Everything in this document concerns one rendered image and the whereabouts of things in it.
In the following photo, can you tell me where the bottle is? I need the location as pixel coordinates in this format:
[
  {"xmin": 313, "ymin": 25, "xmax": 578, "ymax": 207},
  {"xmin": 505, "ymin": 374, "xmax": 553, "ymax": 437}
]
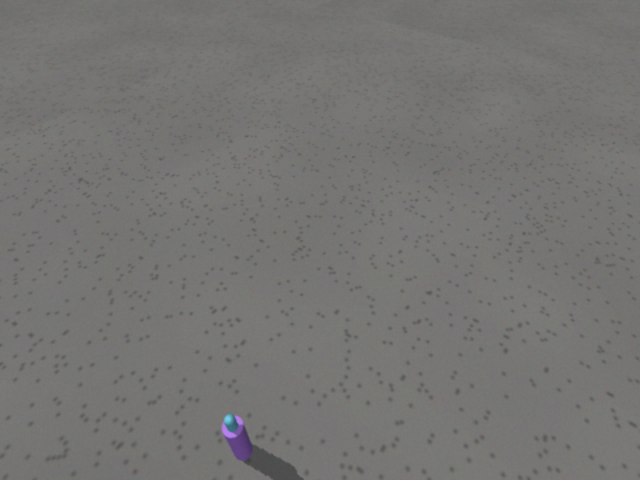
[{"xmin": 222, "ymin": 414, "xmax": 253, "ymax": 461}]

